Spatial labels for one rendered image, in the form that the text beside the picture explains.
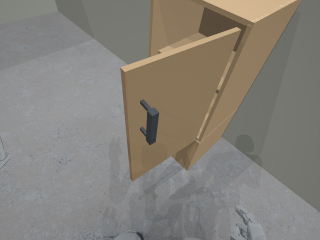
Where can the robot right hand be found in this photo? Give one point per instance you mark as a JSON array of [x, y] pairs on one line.
[[254, 230]]

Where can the cupboard door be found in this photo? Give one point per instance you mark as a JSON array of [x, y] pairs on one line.
[[180, 84]]

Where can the handle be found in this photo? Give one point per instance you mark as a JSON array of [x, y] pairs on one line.
[[151, 123]]

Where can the left robot shin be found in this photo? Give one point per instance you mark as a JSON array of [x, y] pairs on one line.
[[130, 231]]

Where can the robot left hand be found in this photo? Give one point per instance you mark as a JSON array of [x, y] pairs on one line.
[[4, 157]]

